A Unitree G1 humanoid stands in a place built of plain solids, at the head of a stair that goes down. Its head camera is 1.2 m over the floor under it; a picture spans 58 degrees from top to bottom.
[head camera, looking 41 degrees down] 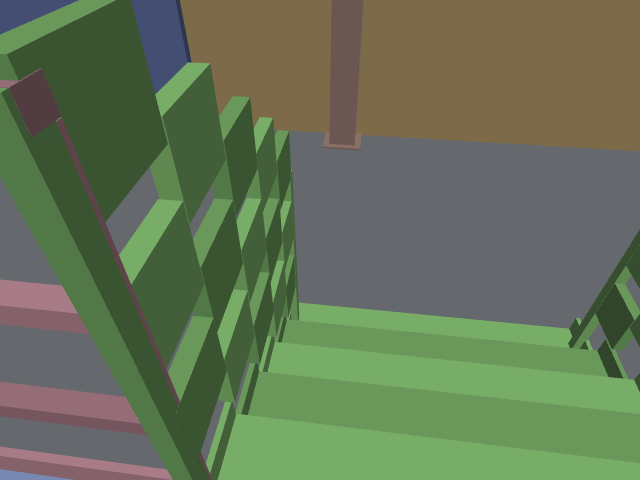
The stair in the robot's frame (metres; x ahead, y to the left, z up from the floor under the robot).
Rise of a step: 0.16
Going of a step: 0.26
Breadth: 1.62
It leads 7 degrees to the right of straight ahead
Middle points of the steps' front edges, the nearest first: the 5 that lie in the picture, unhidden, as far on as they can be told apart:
0.60 -0.51 -0.16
0.86 -0.54 -0.32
1.12 -0.57 -0.48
1.37 -0.61 -0.64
1.63 -0.64 -0.80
